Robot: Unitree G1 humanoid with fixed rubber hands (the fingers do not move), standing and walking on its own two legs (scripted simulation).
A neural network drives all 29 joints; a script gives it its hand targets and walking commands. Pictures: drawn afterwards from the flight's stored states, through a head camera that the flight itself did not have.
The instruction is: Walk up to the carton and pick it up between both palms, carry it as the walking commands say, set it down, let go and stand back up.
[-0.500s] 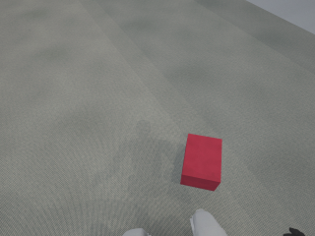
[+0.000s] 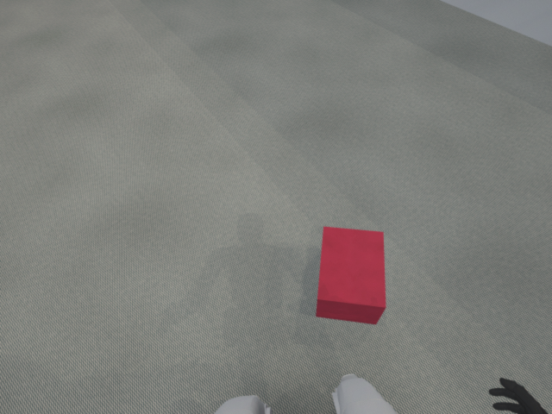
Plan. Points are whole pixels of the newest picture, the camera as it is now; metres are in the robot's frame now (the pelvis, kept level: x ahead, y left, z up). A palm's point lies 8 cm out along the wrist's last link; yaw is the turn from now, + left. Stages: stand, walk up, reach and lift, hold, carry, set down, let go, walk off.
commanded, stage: walk up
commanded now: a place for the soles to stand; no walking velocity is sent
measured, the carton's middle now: (349, 274) +0.58 -0.19 -0.65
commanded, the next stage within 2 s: none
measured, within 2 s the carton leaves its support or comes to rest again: neither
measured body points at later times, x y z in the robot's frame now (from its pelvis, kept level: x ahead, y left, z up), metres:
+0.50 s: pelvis +0.00 -0.01 +0.01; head +0.03 -0.04 +0.45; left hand +0.06 +0.35 -0.06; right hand +0.12 -0.34 -0.09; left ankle -0.01 +0.11 -0.68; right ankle +0.05 -0.15 -0.70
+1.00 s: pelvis +0.00 +0.01 +0.01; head +0.03 -0.01 +0.46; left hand +0.08 +0.36 -0.07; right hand +0.10 -0.33 -0.09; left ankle +0.00 +0.12 -0.69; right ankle +0.04 -0.13 -0.70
